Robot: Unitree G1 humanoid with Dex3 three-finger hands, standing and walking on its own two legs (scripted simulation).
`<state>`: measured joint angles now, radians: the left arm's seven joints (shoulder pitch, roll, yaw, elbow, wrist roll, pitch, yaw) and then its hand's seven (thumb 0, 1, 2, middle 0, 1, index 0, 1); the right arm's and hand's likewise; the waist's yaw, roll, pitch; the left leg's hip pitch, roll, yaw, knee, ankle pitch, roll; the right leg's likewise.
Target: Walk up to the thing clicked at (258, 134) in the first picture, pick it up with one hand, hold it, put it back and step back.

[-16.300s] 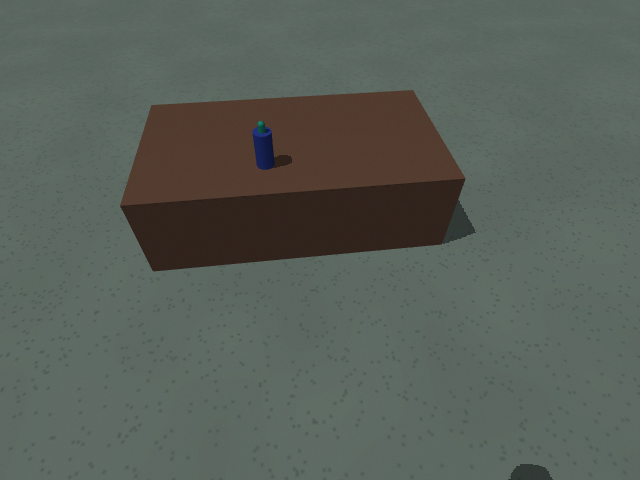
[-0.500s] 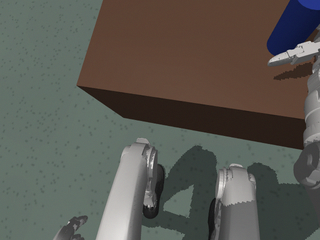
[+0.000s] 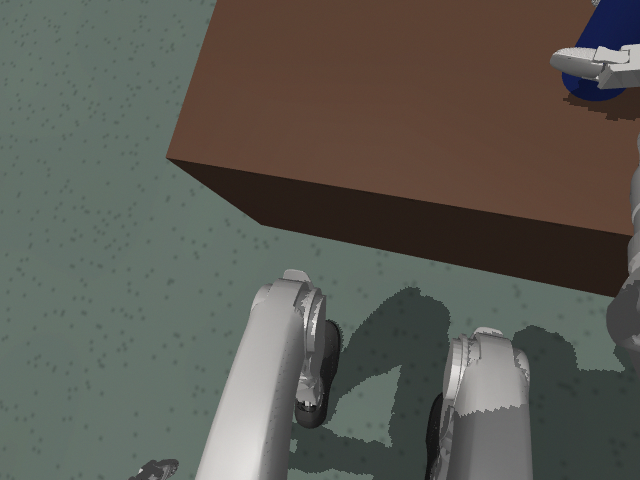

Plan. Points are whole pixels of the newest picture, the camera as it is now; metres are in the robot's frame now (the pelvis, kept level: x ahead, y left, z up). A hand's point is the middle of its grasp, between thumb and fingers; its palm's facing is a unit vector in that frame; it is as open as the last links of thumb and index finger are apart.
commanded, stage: close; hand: right
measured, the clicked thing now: out of the picture +0.61 -0.16 +0.03
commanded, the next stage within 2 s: settle in 0.14 s
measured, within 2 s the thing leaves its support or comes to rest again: leaves its support in 0.58 s
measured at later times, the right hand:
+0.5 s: hand (625, 18) +0.61 -0.15 +0.02, palm faces +0.05 +1.00 -0.04, open 9.3 cm
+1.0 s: hand out of the picture +0.62 -0.15 +0.10, palm faces +0.06 +1.00 -0.02, open 9.4 cm
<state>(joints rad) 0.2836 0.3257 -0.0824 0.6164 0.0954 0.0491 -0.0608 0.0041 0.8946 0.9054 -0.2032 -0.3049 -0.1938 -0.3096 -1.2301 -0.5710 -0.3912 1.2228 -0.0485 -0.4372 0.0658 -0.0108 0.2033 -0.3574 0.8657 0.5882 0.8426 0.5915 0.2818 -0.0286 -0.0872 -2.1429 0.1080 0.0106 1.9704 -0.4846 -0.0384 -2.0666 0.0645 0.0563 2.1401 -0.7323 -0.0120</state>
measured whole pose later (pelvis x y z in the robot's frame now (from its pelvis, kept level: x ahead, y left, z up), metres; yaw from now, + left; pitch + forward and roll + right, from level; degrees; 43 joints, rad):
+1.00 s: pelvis +0.02 +0.00 +0.07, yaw +0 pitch +38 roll +3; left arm 0.30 0.33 -0.04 0.61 0.06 0.03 -0.03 0.00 0.89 0.91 -0.21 -0.30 -0.20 -0.31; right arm -1.21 -0.55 -0.39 1.16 -0.02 -0.35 0.07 0.00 0.32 -1.13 0.75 1.05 0.75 1.05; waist 0.26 -0.04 -0.12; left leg -1.95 0.09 0.01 1.78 -0.49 -0.04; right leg -1.86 0.04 0.04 1.92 -0.72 -0.01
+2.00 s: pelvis +0.04 +0.01 +0.15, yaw +0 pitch +33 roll +2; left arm 0.27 0.28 0.00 0.64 0.04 -0.01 0.01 0.01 0.89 0.91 -0.20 -0.30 -0.19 -0.30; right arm -0.90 -0.38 -0.37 0.94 0.05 -0.36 0.03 0.00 0.32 -1.13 0.75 1.05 0.75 1.06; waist 0.18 -0.03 -0.15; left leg -1.64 0.06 0.02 1.52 -0.47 -0.02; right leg -1.54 0.01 0.04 1.64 -0.69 0.00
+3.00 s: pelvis +0.08 +0.01 +0.29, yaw +0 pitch +14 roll +1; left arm 0.24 0.23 0.02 0.71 0.01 -0.09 0.04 0.01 0.87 0.91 -0.20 -0.29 -0.18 -0.31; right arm -0.26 -0.21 -0.18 0.55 0.16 -0.41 0.07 0.00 0.33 -1.14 0.76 1.05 0.76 1.05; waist 0.05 0.00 -0.09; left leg -0.85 0.04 0.04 0.96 -0.36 -0.02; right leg -0.75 -0.02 0.03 1.04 -0.53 0.01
